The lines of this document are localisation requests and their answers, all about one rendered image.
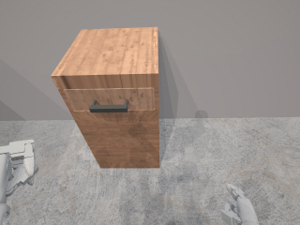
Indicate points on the drawer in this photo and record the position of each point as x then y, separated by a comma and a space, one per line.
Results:
138, 98

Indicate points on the handle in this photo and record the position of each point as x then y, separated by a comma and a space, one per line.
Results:
118, 108

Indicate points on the cabinet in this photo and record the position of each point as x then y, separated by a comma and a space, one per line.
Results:
115, 58

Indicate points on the right robot hand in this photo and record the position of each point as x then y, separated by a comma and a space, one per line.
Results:
242, 209

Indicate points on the left robot hand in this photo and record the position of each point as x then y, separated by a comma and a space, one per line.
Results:
20, 156

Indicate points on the robot left forearm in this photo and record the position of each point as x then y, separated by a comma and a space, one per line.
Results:
4, 211

